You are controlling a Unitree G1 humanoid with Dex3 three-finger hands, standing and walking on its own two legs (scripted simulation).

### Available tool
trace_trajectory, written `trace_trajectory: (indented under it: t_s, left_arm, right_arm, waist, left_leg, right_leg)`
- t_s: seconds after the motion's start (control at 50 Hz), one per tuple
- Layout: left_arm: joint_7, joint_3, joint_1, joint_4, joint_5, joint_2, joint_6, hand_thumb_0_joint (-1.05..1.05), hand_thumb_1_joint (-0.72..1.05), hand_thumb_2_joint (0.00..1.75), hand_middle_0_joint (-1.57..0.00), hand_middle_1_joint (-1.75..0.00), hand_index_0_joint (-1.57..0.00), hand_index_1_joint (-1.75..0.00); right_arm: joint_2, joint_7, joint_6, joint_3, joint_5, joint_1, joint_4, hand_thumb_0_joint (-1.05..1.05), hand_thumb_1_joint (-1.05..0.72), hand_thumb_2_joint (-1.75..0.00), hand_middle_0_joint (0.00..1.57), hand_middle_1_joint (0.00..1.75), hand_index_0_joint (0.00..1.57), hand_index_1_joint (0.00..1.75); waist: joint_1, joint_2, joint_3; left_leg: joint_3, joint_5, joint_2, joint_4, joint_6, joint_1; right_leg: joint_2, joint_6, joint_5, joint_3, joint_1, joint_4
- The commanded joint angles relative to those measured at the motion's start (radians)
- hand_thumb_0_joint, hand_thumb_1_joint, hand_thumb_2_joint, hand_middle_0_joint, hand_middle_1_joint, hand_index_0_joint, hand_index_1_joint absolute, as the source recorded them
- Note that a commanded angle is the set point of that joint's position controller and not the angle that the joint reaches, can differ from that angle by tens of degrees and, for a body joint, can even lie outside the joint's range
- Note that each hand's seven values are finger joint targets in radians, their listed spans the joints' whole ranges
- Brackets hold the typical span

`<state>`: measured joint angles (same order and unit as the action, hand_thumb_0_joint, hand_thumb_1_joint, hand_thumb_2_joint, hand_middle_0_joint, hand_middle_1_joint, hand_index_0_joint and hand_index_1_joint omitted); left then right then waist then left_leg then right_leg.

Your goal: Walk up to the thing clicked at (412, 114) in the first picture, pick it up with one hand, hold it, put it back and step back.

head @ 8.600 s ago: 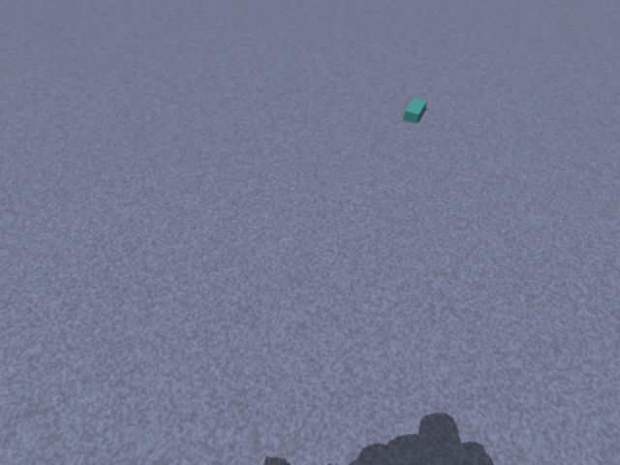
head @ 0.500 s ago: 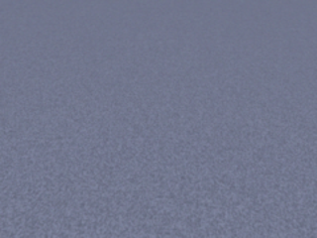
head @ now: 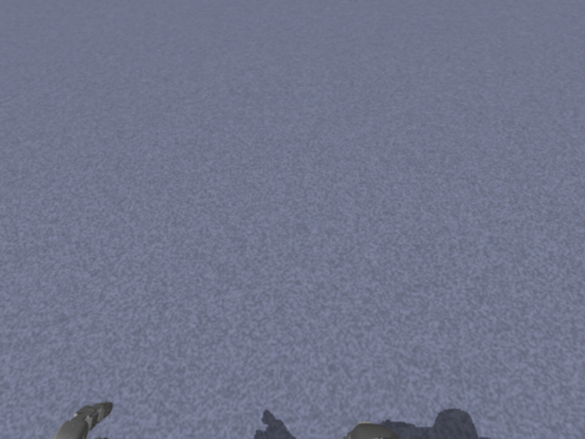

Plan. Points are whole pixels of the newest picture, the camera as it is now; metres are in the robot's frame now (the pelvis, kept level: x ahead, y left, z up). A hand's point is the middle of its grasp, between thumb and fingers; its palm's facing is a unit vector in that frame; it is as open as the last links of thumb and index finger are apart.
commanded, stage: walk up
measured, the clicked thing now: out of the picture +0.28 -1.16 -0.72
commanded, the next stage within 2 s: none
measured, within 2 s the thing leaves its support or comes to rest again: neither
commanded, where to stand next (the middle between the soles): +1.09 +0.02 m, yaw +1 degrees
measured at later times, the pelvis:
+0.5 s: pelvis +0.27 +0.05 +0.01, yaw -2 degrees
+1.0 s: pelvis +0.50 +0.01 +0.02, yaw -1 degrees
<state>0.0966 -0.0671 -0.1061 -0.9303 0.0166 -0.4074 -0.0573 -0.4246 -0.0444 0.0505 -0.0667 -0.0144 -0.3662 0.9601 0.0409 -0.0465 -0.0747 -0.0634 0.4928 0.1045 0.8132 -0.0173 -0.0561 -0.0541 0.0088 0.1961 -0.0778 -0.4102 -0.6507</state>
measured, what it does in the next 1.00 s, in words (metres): walks ahead: left foot, then right foot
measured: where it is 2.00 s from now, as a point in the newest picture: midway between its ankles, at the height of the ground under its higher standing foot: (285, 239)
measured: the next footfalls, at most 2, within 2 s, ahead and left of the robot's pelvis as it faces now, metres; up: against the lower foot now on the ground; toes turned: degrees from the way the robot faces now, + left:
left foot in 0.34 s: +0.34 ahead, +0.16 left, +0.00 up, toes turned +7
right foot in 0.74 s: +0.55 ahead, -0.11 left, +0.00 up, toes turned -7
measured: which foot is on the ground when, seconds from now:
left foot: up 0.00-0.32, down 0.34-0.78, up 0.80-1.00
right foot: down 0.00-0.34, up 0.36-0.72, down 0.74-1.00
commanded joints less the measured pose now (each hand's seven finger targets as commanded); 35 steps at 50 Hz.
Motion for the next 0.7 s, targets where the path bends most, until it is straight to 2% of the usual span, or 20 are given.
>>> trace_trajectory:
  t_s: [0.0, 0.04, 0.08, 0.14, 0.24, 0.26, 0.28, 0.3, 0.32, 0.34, 0.36, 0.38, 0.42, 0.46, 0.52, 0.54, 0.58, 0.62, 0.64, 0.68]
  left_arm:
    - [-0.049, -0.09, -0.178, 0.046, -0.037, -0.345, -0.027, 0.0, 0.9, 0.9, -0.2, -0.3, -0.2, -0.3]
    - [-0.057, -0.071, -0.106, 0.068, -0.034, -0.28, -0.033, 0.0, 0.9, 0.9, -0.2, -0.3, -0.2, -0.3]
    - [-0.055, -0.061, -0.092, 0.091, -0.022, -0.266, -0.045, 0.0, 0.9, 0.9, -0.2, -0.3, -0.2, -0.3]
    - [-0.051, -0.067, -0.074, 0.12, -0.013, -0.282, -0.055, 0.0, 0.9, 0.9, -0.2, -0.3, -0.2, -0.3]
    - [-0.039, -0.064, -0.063, 0.132, -0.006, -0.295, -0.052, 0.0, 0.9, 0.9, -0.2, -0.3, -0.2, -0.3]
    - [-0.038, -0.063, -0.039, 0.136, -0.001, -0.298, -0.049, 0.0, 0.9, 0.9, -0.2, -0.3, -0.2, -0.3]
    - [-0.039, -0.052, -0.043, 0.143, 0.003, -0.273, -0.049, 0.0, 0.9, 0.9, -0.2, -0.3, -0.2, -0.3]
    - [-0.041, -0.031, -0.099, 0.136, 0.001, -0.218, -0.045, 0.0, 0.9, 0.9, -0.2, -0.3, -0.2, -0.3]
    - [-0.043, -0.009, -0.145, 0.144, -0.011, -0.129, -0.042, 0.0, 0.9, 0.9, -0.2, -0.3, -0.2, -0.3]
    - [-0.061, -0.024, -0.157, 0.139, -0.028, -0.205, -0.038, 0.0, 0.9, 0.9, -0.2, -0.3, -0.2, -0.3]
    - [-0.073, -0.023, -0.121, 0.12, -0.018, -0.262, -0.035, 0.0, 0.9, 0.9, -0.2, -0.3, -0.2, -0.3]
    - [-0.072, -0.023, -0.135, 0.102, -0.026, -0.272, -0.034, 0.0, 0.9, 0.9, -0.2, -0.3, -0.2, -0.3]
    - [-0.059, -0.027, -0.177, 0.064, -0.03, -0.256, -0.028, 0.0, 0.9, 0.9, -0.2, -0.3, -0.2, -0.3]
    - [-0.042, -0.026, -0.193, 0.053, -0.021, -0.233, -0.018, 0.0, 0.9, 0.9, -0.2, -0.3, -0.2, -0.3]
    - [-0.022, -0.023, -0.11, 0.092, -0.011, -0.209, -0.011, 0.0, 0.9, 0.9, -0.2, -0.3, -0.2, -0.3]
    - [-0.017, -0.023, -0.093, 0.103, -0.008, -0.204, -0.011, 0.0, 0.9, 0.9, -0.2, -0.3, -0.2, -0.3]
    - [-0.01, -0.029, -0.04, 0.118, -0.006, -0.195, -0.013, 0.0, 0.9, 0.9, -0.2, -0.3, -0.2, -0.3]
    - [-0.009, -0.035, -0.045, 0.115, -0.009, -0.186, -0.015, 0.0, 0.9, 0.9, -0.2, -0.3, -0.2, -0.3]
    - [-0.009, -0.036, -0.042, 0.11, -0.008, -0.188, -0.015, 0.0, 0.9, 0.9, -0.2, -0.3, -0.2, -0.3]
    - [-0.013, -0.045, -0.092, 0.093, -0.009, -0.189, -0.015, 0.0, 0.9, 0.9, -0.2, -0.3, -0.2, -0.3]
  right_arm:
    - [-0.236, 0.017, 0.04, -0.053, 0.023, 0.089, -0.119, 0.0, -0.9, -0.9, 0.2, 0.3, 0.2, 0.3]
    - [-0.211, 0.006, 0.036, -0.045, 0.024, 0.038, -0.096, 0.0, -0.9, -0.9, 0.2, 0.3, 0.2, 0.3]
    - [-0.196, -0.012, 0.027, -0.054, 0.006, 0.022, -0.09, 0.0, -0.9, -0.9, 0.2, 0.3, 0.2, 0.3]
    - [-0.182, -0.035, 0.024, -0.059, -0.001, 0.081, -0.119, 0.0, -0.9, -0.9, 0.2, 0.3, 0.2, 0.3]
    - [-0.179, -0.044, 0.04, -0.078, -0.008, 0.111, -0.125, 0.0, -0.9, -0.9, 0.2, 0.3, 0.2, 0.3]
    - [-0.183, -0.042, 0.042, -0.084, -0.009, 0.069, -0.112, 0.0, -0.9, -0.9, 0.2, 0.3, 0.2, 0.3]
    - [-0.215, -0.033, 0.047, -0.095, -0.013, -0.018, -0.085, 0.0, -0.9, -0.9, 0.2, 0.3, 0.2, 0.3]
    - [-0.262, -0.02, 0.056, -0.114, -0.02, -0.123, -0.055, 0.0, -0.9, -0.9, 0.2, 0.3, 0.2, 0.3]
    - [-0.35, -0.002, 0.063, -0.134, -0.034, -0.215, -0.054, 0.0, -0.9, -0.9, 0.2, 0.3, 0.2, 0.3]
    - [-0.387, 0.002, 0.067, -0.133, -0.001, -0.144, -0.103, 0.0, -0.9, -0.9, 0.2, 0.3, 0.2, 0.3]
    - [-0.375, 0.006, 0.063, -0.131, 0.02, -0.063, -0.115, 0.0, -0.9, -0.9, 0.2, 0.3, 0.2, 0.3]
    - [-0.333, 0.011, 0.062, -0.11, 0.022, 0.002, -0.139, 0.0, -0.9, -0.9, 0.2, 0.3, 0.2, 0.3]
    - [-0.261, 0.016, 0.067, -0.077, 0.016, 0.055, -0.15, 0.0, -0.9, -0.9, 0.2, 0.3, 0.2, 0.3]
    - [-0.257, 0.014, 0.072, -0.073, 0.012, 0.06, -0.152, 0.0, -0.9, -0.9, 0.2, 0.3, 0.2, 0.3]
    - [-0.269, 0.014, 0.073, -0.073, 0.008, 0.03, -0.161, 0.0, -0.9, -0.9, 0.2, 0.3, 0.2, 0.3]
    - [-0.273, 0.013, 0.074, -0.073, 0.011, 0.034, -0.163, 0.0, -0.9, -0.9, 0.2, 0.3, 0.2, 0.3]
    - [-0.265, 0.008, 0.072, -0.069, 0.011, 0.03, -0.164, 0.0, -0.9, -0.9, 0.2, 0.3, 0.2, 0.3]
    - [-0.271, 0.008, 0.068, -0.069, 0.016, 0.056, -0.177, 0.0, -0.9, -0.9, 0.2, 0.3, 0.2, 0.3]
    - [-0.268, 0.01, 0.063, -0.07, 0.016, 0.053, -0.177, 0.0, -0.9, -0.9, 0.2, 0.3, 0.2, 0.3]
    - [-0.269, 0.016, 0.055, -0.069, 0.016, 0.063, -0.183, 0.0, -0.9, -0.9, 0.2, 0.3, 0.2, 0.3]
  waist:
    - [-0.14, 0.146, 0.1]
    - [-0.074, 0.179, 0.049]
    - [-0.055, 0.2, 0.021]
    - [-0.056, 0.198, -0.007]
    - [-0.039, 0.161, 0.041]
    - [0.001, 0.135, 0.055]
    - [0.044, 0.054, 0.104]
    - [0.096, -0.116, 0.158]
    - [0.113, -0.356, 0.181]
    - [0.081, -0.227, 0.19]
    - [0.052, -0.103, 0.127]
    - [0.019, -0.045, 0.076]
    - [-0.028, -0.075, 0.033]
    - [-0.038, -0.096, 0.045]
    - [-0.01, -0.095, 0.031]
    - [-0.011, -0.088, 0.033]
    - [-0.002, -0.073, 0.022]
    - [-0.026, -0.085, 0.042]
    - [-0.02, -0.069, 0.047]
    - [-0.057, -0.034, 0.064]
  left_leg:
    - [0.147, -0.097, -0.03, 0.46, -0.03, -0.567]
    - [0.126, -0.167, 0.01, 0.308, -0.029, -0.504]
    - [0.097, -0.201, 0.019, 0.226, -0.009, -0.466]
    - [0.06, -0.204, 0.042, 0.001, 0.019, -0.448]
    - [-0.019, -0.388, 0.005, -0.188, 0.021, -0.206]
    - [-0.049, -0.386, -0.016, -0.219, 0.012, -0.132]
    - [-0.05, -0.332, -0.042, -0.229, -0.003, 0.002]
    - [0.008, -0.2, -0.031, -0.293, -0.04, 0.162]
    - [0.385, -0.054, 0.195, -0.418, -0.107, 0.262]
    - [0.776, 0.036, 0.349, -0.612, -0.19, 0.222]
    - [0.718, 0.042, 0.36, -0.606, -0.212, 0.132]
    - [0.554, -0.035, 0.326, -0.576, -0.211, 0.076]
    - [0.314, -0.257, 0.23, -0.556, -0.17, -0.041]
    - [0.2, -0.384, 0.202, -0.554, -0.18, -0.083]
    - [0.145, -0.434, 0.2, -0.562, -0.22, -0.04]
    - [0.122, -0.441, 0.193, -0.551, -0.217, -0.027]
    - [0.078, -0.461, 0.153, -0.542, -0.191, -0.064]
    - [0.061, -0.462, 0.153, -0.505, -0.162, -0.098]
    - [0.052, -0.461, 0.15, -0.48, -0.158, -0.099]
    - [0.05, -0.441, 0.144, -0.391, -0.139, -0.137]
  right_leg:
    - [-0.321, 0.247, 0.105, 0.522, 0.471, 0.381]
    - [-0.234, 0.2, 0.078, 0.332, 0.325, 0.39]
    - [-0.203, 0.207, 0.022, 0.242, 0.235, 0.411]
    - [-0.209, 0.231, 0.16, 0.177, 0.155, 0.443]
    - [-0.183, 0.183, 0.242, 0.116, 0.057, 0.362]
    - [-0.176, 0.169, 0.21, 0.1, 0.042, 0.301]
    - [-0.147, 0.146, 0.074, 0.074, 0.014, 0.142]
    - [-0.078, 0.118, -0.012, 0.011, -0.069, -0.164]
    - [0.054, 0.059, 0.259, 0.006, -0.265, -0.487]
    - [0.103, 0.054, 0.333, 0.121, -0.338, -0.586]
    - [0.036, 0.058, 0.264, 0.201, -0.35, -0.638]
    - [-0.004, 0.048, 0.198, 0.2, -0.344, -0.621]
    - [-0.052, 0.032, 0.137, 0.177, -0.249, -0.502]
    - [-0.062, 0.003, 0.123, 0.141, -0.163, -0.386]
    - [-0.072, -0.016, 0.094, 0.084, -0.182, -0.213]
    - [-0.075, -0.009, 0.057, 0.076, -0.168, -0.159]
    - [-0.052, 0.003, -0.027, 0.04, -0.11, -0.058]
    - [-0.034, 0.018, -0.088, 0.026, 0.001, 0.017]
    - [-0.015, 0.022, -0.091, 0.002, 0.034, 0.037]
    - [0.016, 0.031, -0.076, -0.023, 0.157, 0.068]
